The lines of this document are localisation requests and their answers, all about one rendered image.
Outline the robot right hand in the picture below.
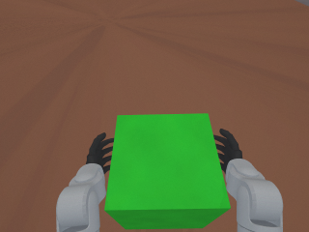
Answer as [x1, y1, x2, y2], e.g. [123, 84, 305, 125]
[213, 129, 242, 174]

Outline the robot left hand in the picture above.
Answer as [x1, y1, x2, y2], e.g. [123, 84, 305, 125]
[86, 132, 114, 174]

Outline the carton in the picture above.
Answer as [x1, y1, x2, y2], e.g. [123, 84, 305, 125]
[104, 113, 231, 230]

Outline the right robot forearm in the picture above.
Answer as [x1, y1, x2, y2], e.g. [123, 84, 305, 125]
[225, 159, 283, 232]

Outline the left robot forearm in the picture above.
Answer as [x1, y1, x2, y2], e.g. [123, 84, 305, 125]
[56, 163, 106, 232]

